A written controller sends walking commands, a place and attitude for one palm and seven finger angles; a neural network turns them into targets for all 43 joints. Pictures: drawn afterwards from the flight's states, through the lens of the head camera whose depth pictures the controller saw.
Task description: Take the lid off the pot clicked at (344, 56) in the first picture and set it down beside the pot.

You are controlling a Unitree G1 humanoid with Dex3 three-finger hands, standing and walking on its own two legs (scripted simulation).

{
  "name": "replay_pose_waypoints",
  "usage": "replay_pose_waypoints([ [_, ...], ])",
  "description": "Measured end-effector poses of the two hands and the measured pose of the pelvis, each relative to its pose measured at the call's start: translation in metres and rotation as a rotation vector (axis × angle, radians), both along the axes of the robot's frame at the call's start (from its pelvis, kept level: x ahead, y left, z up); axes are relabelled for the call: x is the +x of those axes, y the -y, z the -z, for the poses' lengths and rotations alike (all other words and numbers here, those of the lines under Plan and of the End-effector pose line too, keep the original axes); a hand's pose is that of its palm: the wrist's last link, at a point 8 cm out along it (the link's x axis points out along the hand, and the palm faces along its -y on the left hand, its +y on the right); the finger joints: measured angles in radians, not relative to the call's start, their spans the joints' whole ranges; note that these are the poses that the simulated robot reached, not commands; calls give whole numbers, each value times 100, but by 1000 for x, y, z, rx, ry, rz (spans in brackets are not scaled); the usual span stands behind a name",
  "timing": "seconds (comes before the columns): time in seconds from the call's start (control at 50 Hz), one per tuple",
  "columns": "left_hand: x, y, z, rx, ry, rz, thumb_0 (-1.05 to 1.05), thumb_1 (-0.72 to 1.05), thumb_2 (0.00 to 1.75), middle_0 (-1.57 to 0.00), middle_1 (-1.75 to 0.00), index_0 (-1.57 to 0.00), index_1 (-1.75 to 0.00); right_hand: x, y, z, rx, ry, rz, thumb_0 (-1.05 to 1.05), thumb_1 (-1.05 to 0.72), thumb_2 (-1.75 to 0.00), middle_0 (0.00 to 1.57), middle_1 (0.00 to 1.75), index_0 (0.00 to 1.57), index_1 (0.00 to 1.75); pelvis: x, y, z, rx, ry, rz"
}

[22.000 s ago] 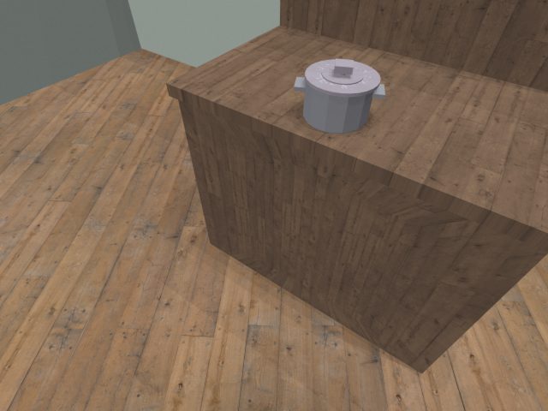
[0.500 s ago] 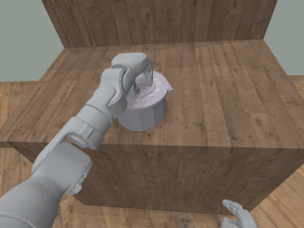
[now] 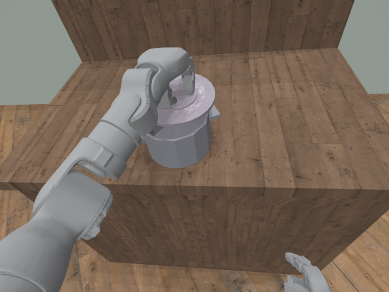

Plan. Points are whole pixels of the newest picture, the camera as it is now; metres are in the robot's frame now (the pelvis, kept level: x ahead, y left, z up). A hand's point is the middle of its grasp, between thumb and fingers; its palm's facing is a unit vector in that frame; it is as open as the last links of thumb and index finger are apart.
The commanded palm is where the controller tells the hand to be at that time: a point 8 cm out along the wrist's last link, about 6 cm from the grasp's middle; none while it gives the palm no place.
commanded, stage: lift the lid straight up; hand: left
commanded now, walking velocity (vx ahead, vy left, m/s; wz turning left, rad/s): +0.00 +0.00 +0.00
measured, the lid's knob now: (174, 87) +0.48 +0.04 +0.19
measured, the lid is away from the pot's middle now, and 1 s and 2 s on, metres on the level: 0.02 0.03 0.07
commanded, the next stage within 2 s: move the lid sideways beside the pot in 1.38 s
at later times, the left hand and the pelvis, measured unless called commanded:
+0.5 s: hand (165, 69) +0.45 +0.05 +0.25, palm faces -0.10 -0.01 -0.99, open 6.5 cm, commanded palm +0.42 +0.06 +0.33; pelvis +0.00 +0.00 +0.00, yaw +0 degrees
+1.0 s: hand (154, 48) +0.46 +0.06 +0.29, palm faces -0.04 -0.01 -1.00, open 6.5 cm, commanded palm +0.42 +0.07 +0.37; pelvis +0.00 +0.01 +0.00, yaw +0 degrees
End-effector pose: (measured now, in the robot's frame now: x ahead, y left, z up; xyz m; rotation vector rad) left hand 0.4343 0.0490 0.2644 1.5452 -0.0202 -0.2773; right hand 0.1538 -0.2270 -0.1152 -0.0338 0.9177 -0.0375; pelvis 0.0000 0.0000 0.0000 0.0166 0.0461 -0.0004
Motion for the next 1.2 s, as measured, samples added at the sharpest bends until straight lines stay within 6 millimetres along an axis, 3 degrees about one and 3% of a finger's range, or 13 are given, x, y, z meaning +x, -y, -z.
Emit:
replay_pose_waypoints([
  [0.26,-1,-2,-19,-3,26,-12,4,16,103,-71,-73,-90,-86,4,0,-5,-9,23,-6,1,-91,-90,19,30,19,30,-4,0,0,1,0,0],
  [0.76,6,-6,-60,-7,88,-26,5,16,103,-71,-73,-90,-86,-7,1,-2,-26,10,4,1,-90,-90,19,30,19,30,-3,-3,0,-1,-8,1],
  [1.2,-2,-10,-99,0,160,-26,5,15,103,-71,-73,-91,-86,11,-15,-7,-18,48,-37,1,-90,-90,19,30,19,30,-2,-11,0,-4,-15,-7],
])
